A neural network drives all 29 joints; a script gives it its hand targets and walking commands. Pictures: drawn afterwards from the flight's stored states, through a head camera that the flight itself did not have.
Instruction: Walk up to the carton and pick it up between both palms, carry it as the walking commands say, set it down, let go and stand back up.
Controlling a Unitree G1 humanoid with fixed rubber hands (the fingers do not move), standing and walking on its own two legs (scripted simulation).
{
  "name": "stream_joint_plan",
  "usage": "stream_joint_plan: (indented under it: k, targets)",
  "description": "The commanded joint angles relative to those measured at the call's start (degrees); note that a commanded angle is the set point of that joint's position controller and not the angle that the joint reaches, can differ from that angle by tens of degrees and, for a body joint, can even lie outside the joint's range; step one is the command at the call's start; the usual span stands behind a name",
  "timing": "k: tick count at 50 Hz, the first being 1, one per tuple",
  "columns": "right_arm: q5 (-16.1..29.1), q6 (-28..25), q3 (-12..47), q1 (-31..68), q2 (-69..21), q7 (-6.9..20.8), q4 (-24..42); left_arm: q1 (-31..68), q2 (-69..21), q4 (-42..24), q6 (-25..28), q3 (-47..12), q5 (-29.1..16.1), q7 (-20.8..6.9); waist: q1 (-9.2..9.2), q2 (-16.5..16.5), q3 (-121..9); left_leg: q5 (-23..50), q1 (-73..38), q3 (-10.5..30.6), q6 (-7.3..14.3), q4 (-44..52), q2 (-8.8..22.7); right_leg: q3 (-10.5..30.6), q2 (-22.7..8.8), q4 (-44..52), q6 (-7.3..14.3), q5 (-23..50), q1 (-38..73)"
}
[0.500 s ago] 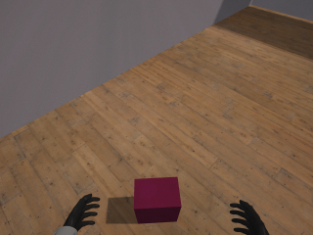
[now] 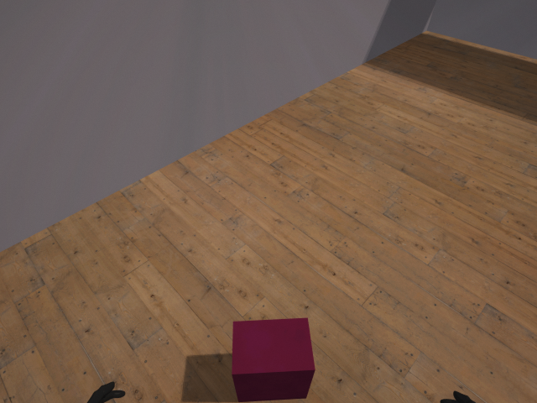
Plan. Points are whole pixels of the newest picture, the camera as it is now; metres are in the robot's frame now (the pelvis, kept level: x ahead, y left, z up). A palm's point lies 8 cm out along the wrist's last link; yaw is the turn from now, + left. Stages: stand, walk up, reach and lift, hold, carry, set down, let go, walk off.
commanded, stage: stand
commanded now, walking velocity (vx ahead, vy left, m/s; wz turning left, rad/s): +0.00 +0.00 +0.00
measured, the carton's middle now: (271, 361) +0.41 +0.01 -0.63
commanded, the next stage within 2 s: none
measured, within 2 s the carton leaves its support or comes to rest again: neither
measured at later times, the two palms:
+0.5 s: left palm out of the picture +0.08 +0.28 -0.10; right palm out of the picture +0.07 -0.29 -0.10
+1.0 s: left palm out of the picture +0.05 +0.28 -0.10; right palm out of the picture +0.04 -0.31 -0.10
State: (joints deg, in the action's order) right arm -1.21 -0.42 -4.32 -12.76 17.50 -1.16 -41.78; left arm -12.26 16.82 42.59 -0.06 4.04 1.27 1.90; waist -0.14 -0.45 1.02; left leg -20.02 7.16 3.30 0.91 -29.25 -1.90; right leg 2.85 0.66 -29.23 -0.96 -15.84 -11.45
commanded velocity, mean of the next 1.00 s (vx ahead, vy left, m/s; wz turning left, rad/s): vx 0.00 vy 0.00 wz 0.00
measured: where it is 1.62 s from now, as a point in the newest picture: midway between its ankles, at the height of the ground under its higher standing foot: outside the picture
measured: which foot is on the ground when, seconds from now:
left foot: down 0.00-1.00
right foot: down 0.00-1.00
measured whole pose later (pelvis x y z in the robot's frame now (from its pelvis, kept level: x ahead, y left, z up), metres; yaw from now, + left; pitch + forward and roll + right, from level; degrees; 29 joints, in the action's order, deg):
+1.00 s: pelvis -0.03 -0.01 +0.01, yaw +0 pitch -4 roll +0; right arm -0.3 -0.9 -1.9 -11.8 18.9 -1.8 -54.1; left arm -10.7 18.4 54.7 0.8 2.0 0.5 2.0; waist -0.1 -0.1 2.5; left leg -14.3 5.4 3.5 -0.3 -23.2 -1.3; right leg 2.7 1.0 -23.9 0.0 -10.4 -10.0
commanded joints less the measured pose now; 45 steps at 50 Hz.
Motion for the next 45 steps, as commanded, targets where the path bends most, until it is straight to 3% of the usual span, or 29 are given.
stream_joint_plan:
  k: [1, 27, 45]
  targets:
    - [0.1, -0.9, -1.7, 1.0, 7.5, -0.4, 2.8, 1.3, 7.1, -2.6, 1.0, 1.4, 0.0, 0.4, 0.03, -0.3, -2.0, 19.4, 3.1, 3.1, -1.3, 4.7, 4.5, 1.9, -3.2, 2.3, 1.0, 15.9, 3.5]
    - [0.6, -1.0, -0.1, 0.8, 8.6, -0.8, -4.6, 1.8, 8.8, 5.2, 1.3, 0.0, -0.5, 0.5, 0.10, 0.5, 1.2, 9.8, 3.7, 4.5, -0.7, 9.2, 5.6, 4.6, -4.9, 6.9, 1.3, 10.3, 3.5]
    - [0.9, -1.0, 0.7, 1.5, 9.5, -0.8, -9.1, 2.5, 9.9, 9.0, 1.4, -0.4, -0.8, 0.3, 0.07, 0.7, 1.6, 8.2, 3.2, 4.8, -0.6, 11.0, 6.2, 5.4, -5.6, 9.1, 1.5, 8.3, 3.3]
